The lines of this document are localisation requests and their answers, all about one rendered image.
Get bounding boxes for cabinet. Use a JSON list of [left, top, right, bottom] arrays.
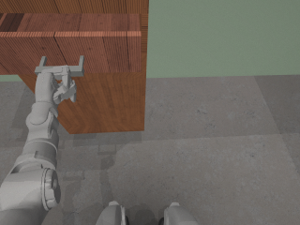
[[0, 0, 149, 134]]

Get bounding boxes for robot left hand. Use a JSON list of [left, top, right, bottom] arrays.
[[35, 65, 77, 109]]

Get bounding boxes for handle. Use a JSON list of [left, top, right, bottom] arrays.
[[35, 55, 84, 77]]

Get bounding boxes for drawer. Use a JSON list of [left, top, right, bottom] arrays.
[[0, 13, 142, 75]]

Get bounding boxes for robot left upper arm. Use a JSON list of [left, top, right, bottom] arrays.
[[0, 168, 61, 225]]

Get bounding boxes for robot left shin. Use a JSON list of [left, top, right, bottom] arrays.
[[109, 201, 119, 206]]

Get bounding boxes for robot right thigh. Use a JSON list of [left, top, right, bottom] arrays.
[[164, 205, 200, 225]]

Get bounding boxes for left robot forearm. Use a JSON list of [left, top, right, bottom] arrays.
[[0, 101, 59, 212]]

